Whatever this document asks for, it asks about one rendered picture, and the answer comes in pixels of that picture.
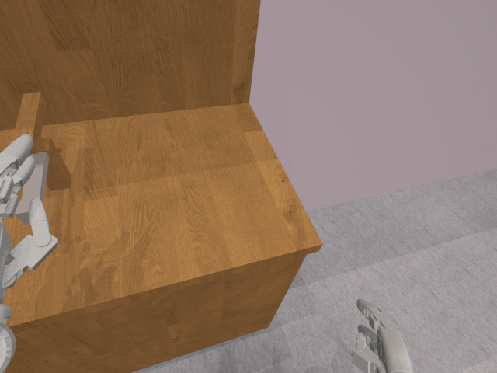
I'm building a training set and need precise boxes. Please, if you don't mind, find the robot left forearm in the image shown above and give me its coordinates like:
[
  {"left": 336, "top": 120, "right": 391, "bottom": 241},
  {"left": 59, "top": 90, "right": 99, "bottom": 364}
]
[{"left": 0, "top": 304, "right": 16, "bottom": 373}]

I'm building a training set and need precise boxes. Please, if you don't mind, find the counter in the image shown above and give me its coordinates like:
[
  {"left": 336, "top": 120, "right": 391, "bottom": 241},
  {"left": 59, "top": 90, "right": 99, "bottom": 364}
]
[{"left": 0, "top": 0, "right": 323, "bottom": 373}]

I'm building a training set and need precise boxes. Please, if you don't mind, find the tap lever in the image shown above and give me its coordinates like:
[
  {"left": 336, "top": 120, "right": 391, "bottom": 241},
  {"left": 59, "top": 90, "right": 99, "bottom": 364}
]
[{"left": 15, "top": 152, "right": 49, "bottom": 225}]

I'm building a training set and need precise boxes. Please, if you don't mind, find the right robot hand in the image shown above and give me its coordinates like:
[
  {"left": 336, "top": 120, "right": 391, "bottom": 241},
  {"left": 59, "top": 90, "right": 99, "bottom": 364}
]
[{"left": 352, "top": 299, "right": 414, "bottom": 373}]

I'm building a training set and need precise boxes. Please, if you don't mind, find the left robot hand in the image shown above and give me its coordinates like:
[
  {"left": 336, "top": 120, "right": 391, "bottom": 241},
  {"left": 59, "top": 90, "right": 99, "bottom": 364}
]
[{"left": 0, "top": 134, "right": 58, "bottom": 304}]

